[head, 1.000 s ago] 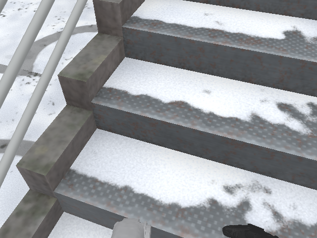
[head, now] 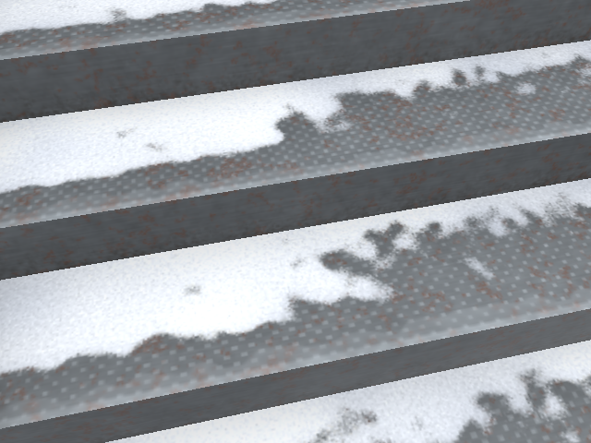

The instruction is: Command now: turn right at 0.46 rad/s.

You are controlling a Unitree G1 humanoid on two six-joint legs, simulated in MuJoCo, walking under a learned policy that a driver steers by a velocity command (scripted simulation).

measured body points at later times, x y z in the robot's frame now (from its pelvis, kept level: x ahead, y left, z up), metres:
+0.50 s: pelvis -0.02 +0.05 +0.00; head +0.01 +0.06 +0.45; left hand +0.16 +0.29 -0.11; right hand +0.06 -0.17 -0.12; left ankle -0.07 +0.15 -0.73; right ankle -0.01 -0.09 -0.70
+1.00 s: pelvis -0.01 +0.08 +0.00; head +0.02 +0.11 +0.45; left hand +0.16 +0.37 -0.09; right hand +0.14 -0.14 -0.11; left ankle -0.04 +0.17 -0.73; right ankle -0.03 -0.07 -0.68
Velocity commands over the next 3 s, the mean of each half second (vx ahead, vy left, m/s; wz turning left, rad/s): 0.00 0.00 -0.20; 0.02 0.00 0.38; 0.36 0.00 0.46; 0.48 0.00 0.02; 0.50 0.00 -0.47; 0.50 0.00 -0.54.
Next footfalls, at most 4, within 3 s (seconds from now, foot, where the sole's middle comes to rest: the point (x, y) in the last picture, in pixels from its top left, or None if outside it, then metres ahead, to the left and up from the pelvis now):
0.06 left None -0.03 0.15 -0.77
0.56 right None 0.04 -0.08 -0.77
0.92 left None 0.00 0.18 -0.77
1.38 right None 0.33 0.02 -0.62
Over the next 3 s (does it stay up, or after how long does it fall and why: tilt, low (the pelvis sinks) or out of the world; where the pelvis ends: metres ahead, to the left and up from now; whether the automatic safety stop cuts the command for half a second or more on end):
stays up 1.03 0.29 0.47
